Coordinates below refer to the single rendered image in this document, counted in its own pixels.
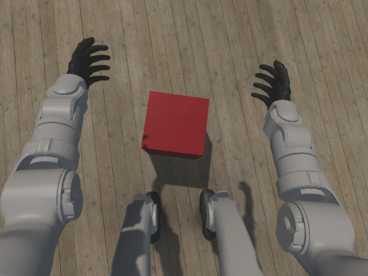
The left robot forearm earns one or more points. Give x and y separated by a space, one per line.
56 134

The carton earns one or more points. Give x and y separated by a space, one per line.
175 125

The robot right hand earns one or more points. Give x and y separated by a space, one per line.
279 89

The right robot forearm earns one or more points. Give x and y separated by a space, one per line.
299 174

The right robot upper arm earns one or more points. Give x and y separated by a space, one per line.
321 238

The robot left hand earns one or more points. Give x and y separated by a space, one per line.
81 61

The left robot upper arm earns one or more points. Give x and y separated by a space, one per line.
37 205

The left robot thigh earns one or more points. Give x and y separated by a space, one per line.
132 256

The right robot shin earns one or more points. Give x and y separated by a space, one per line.
218 194

